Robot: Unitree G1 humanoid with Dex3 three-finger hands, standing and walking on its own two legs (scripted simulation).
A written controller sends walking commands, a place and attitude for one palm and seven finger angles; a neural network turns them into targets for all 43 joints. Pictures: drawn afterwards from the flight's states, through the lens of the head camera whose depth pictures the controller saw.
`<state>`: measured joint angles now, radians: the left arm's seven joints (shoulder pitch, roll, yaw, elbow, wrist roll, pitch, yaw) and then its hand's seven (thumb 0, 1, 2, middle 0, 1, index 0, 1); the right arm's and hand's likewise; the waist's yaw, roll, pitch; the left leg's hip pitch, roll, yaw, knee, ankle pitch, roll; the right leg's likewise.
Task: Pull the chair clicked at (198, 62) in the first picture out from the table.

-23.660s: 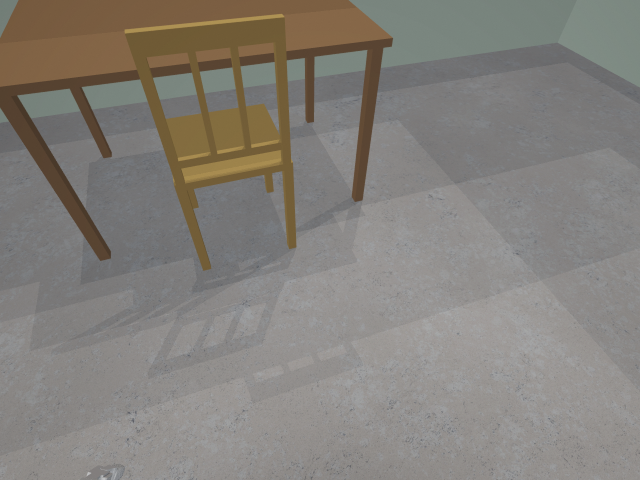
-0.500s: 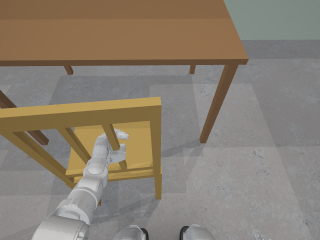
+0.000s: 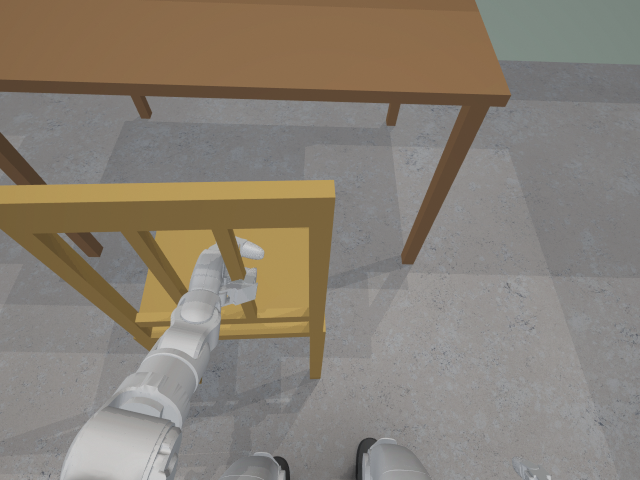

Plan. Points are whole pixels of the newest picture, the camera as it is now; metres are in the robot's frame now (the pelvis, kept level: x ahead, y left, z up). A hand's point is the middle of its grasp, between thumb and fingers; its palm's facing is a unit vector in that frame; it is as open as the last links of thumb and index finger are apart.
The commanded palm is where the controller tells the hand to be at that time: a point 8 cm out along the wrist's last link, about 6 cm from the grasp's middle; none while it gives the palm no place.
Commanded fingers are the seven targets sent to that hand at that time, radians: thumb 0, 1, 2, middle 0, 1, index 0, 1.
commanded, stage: step backward, pulling the chair out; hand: left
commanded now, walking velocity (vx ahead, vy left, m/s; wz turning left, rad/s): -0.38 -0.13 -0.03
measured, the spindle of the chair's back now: (169, 279) +0.39 +0.24 -0.08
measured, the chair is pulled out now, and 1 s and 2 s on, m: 0.23 0.48 0.69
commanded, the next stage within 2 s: stop walking, hand still on the chair in 1.16 s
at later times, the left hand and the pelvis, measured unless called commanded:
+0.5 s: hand (236, 351) +0.27 +0.12 -0.06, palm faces -0.07 -0.98 -0.17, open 5.2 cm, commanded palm +0.28 +0.17 -0.06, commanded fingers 0.00 0.90 0.90 -0.50 -1.45 -0.50 -1.45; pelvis -0.10 +0.01 +0.00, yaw -3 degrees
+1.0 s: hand out of the picture +0.12 +0.12 -0.05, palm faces -0.07 -0.98 -0.18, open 5.3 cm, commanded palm +0.14 +0.17 -0.06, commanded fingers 0.00 0.90 0.90 -0.50 -1.45 -0.50 -1.45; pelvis -0.24 +0.01 +0.00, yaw -2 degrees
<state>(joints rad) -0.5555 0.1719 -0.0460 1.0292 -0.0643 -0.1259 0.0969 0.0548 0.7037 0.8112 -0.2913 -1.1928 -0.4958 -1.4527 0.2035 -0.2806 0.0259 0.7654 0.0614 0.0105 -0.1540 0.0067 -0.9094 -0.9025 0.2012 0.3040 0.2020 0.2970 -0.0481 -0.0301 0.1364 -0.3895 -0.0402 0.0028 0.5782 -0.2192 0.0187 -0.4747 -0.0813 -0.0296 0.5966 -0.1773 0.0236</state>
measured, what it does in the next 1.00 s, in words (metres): walks backwards: right foot, then right foot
